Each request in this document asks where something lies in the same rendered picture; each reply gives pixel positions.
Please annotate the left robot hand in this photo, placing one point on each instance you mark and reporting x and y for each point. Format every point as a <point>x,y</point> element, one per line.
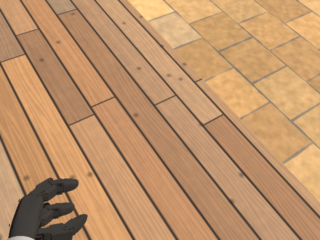
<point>32,213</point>

